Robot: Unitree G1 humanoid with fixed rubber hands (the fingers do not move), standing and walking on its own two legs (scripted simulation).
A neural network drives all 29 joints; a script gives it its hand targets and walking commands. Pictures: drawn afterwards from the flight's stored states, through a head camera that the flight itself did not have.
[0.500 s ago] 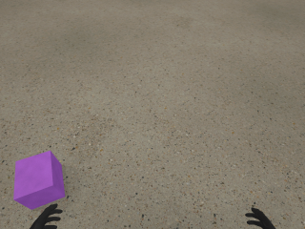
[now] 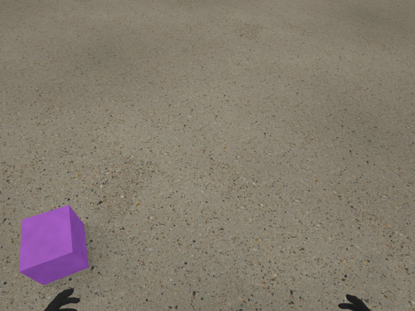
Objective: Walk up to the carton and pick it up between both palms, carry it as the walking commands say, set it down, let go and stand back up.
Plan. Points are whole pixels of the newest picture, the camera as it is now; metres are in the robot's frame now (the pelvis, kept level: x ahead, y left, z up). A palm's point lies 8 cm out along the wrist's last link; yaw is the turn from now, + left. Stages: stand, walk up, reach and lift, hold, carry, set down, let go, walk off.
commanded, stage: stand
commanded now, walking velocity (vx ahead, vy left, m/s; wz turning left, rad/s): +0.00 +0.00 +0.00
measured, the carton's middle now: (56, 244) +0.48 +0.69 -0.68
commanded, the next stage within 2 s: walk up in 0.52 s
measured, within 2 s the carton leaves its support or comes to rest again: neither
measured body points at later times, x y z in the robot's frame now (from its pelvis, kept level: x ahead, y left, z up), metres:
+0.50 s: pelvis +0.01 +0.00 +0.00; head +0.01 +0.00 +0.45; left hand +0.12 +0.32 -0.11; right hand +0.12 -0.32 -0.11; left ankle +0.01 +0.12 -0.75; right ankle +0.01 -0.12 -0.75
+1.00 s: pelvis +0.02 +0.06 -0.03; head +0.04 +0.08 +0.42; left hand +0.02 +0.46 -0.10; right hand +0.25 -0.24 -0.09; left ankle +0.06 +0.21 -0.75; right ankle +0.01 -0.12 -0.75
